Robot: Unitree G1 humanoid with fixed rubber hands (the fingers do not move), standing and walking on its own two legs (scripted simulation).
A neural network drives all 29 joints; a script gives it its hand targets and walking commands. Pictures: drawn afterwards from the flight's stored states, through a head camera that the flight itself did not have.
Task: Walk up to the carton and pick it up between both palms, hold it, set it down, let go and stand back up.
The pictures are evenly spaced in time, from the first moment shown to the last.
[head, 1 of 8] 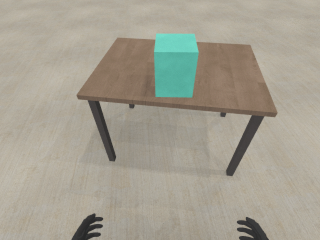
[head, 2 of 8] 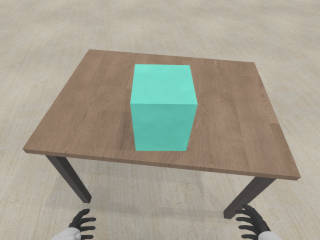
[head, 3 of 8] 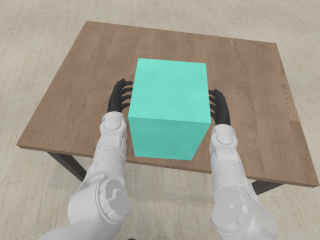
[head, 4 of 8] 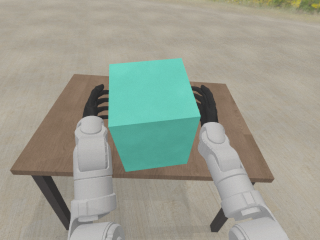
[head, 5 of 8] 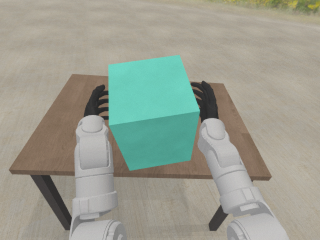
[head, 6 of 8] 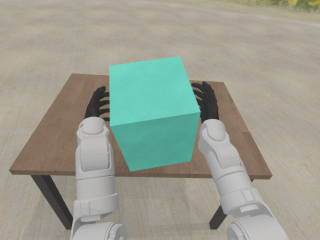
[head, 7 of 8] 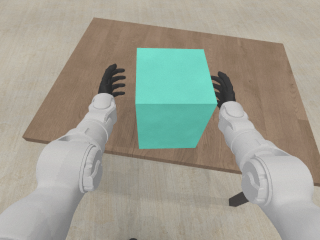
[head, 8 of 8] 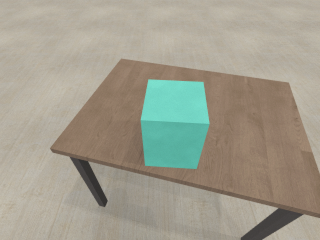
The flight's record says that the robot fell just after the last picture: no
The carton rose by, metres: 0.17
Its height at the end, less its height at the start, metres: +0.00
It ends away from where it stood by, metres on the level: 0.04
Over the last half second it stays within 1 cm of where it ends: yes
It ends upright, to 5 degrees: yes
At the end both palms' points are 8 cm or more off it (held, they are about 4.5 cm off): yes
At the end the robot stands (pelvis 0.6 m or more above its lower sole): yes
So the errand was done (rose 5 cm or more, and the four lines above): yes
